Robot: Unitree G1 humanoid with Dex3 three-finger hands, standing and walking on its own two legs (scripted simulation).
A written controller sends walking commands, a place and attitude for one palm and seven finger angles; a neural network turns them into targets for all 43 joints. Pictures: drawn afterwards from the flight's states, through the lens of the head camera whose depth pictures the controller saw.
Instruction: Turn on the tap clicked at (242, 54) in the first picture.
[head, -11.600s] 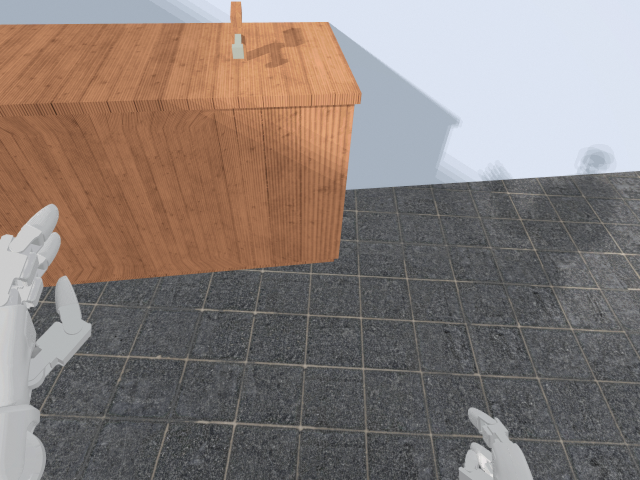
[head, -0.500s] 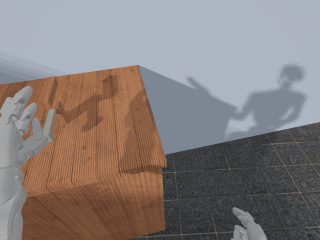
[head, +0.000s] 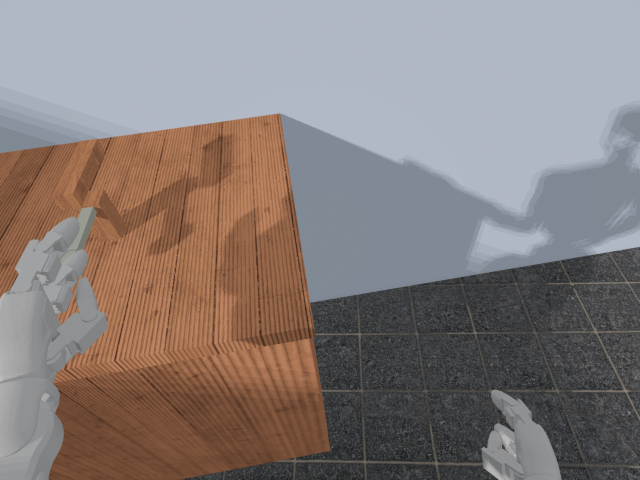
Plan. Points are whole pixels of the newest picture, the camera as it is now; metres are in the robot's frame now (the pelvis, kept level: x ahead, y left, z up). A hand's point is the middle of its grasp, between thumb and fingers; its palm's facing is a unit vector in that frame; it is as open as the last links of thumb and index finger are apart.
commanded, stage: turn the palm inward beside the body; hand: left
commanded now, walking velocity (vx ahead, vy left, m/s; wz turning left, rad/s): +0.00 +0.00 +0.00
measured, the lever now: (68, 265) +0.34 +0.38 +0.10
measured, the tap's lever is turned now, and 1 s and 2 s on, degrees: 0 0 0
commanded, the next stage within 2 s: reach beside the lever's end, fingers flat in 1.50 s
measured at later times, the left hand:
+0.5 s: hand (69, 340) +0.21 +0.27 +0.15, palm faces +0.41 -0.89 -0.21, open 7.4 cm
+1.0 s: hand (56, 404) +0.15 +0.25 +0.14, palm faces +0.45 -0.88 -0.14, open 7.4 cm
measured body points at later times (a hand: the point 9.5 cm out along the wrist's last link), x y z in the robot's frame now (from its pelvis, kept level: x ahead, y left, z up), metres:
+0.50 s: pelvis +0.01 +0.03 +0.00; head +0.00 +0.02 +0.45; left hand +0.18 +0.31 +0.16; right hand +0.20 -0.19 -0.08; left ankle -0.02 +0.15 -0.73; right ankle -0.01 -0.08 -0.73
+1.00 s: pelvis -0.03 +0.03 +0.00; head -0.06 +0.01 +0.45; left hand +0.12 +0.30 +0.15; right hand +0.17 -0.19 -0.08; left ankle -0.02 +0.15 -0.73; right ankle -0.01 -0.08 -0.73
